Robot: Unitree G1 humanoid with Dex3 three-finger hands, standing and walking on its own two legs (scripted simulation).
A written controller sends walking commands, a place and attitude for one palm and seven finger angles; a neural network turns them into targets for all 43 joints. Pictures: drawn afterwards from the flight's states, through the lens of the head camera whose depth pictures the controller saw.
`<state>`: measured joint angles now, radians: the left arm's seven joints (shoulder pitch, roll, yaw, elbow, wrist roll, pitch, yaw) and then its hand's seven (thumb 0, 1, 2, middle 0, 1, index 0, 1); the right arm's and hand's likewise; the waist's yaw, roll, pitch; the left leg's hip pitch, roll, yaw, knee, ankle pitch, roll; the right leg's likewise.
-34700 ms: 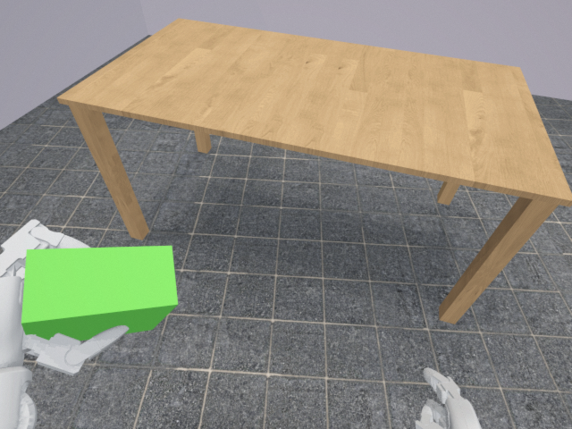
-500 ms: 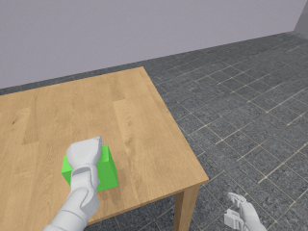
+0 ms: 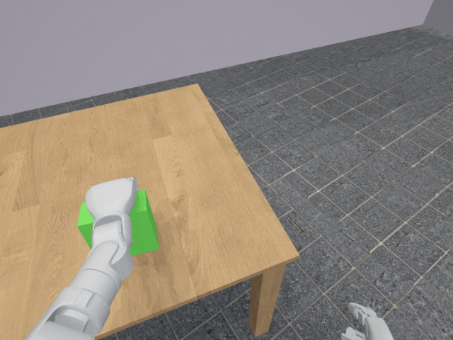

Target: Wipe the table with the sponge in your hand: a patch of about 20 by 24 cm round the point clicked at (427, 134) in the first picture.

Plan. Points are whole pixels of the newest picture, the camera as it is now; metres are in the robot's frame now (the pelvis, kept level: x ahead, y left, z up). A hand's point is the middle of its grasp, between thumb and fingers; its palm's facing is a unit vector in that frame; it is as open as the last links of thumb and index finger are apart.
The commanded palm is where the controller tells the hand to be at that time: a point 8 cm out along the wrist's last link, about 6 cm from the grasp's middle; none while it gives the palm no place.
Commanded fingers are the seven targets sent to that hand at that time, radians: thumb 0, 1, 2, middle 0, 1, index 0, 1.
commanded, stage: wipe forward along the middle lane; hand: left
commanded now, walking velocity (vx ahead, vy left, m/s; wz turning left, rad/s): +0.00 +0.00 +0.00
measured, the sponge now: (124, 233) +0.33 +0.26 -0.03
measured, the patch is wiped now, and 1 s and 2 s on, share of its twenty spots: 1.00 1.00 1.00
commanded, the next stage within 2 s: slide back across to the first lane in 0.66 s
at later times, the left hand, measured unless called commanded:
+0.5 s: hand (117, 193) +0.39 +0.28 +0.02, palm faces -0.12 -0.01 -0.99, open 10.4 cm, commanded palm +0.37 +0.27 +0.05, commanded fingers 0.00 0.10 1.30 -1.20 -1.60 -1.20 -1.60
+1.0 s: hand (109, 184) +0.42 +0.30 +0.02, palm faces -0.08 -0.04 -1.00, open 10.5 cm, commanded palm +0.38 +0.31 +0.07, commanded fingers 0.00 0.10 1.30 -1.20 -1.60 -1.20 -1.60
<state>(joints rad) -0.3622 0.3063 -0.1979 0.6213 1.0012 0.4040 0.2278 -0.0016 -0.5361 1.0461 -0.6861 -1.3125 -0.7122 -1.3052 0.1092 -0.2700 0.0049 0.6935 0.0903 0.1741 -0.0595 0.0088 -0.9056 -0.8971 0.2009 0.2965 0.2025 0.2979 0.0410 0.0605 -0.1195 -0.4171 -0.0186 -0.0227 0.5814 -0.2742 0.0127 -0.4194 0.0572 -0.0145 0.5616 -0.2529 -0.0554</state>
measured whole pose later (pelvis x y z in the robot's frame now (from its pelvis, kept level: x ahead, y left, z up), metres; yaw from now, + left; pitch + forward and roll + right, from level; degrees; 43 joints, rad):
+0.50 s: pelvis +0.01 +0.01 +0.00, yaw +0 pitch +10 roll -1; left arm -0.56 0.39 -0.13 0.86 1.01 0.29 0.23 0.01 -0.54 1.05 -0.69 -1.31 -0.72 -1.30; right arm 0.15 -0.27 0.00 0.70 0.09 0.17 -0.06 0.01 -0.91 -0.90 0.20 0.30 0.20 0.30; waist 0.00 0.05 -0.13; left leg -0.50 -0.02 -0.03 0.61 -0.29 0.02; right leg -0.49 0.06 -0.02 0.56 -0.25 -0.05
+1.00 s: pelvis +0.02 +0.03 +0.00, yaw -1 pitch +11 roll -2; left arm -0.57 0.41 -0.05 0.90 1.02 0.26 0.26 0.01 -0.53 1.05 -0.68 -1.32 -0.70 -1.32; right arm 0.19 -0.26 -0.01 0.71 0.09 0.19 -0.03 0.01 -0.91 -0.90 0.20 0.30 0.20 0.30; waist -0.03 0.04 -0.15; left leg -0.49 -0.02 0.00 0.60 -0.30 0.05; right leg -0.48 0.05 0.01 0.54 -0.25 -0.02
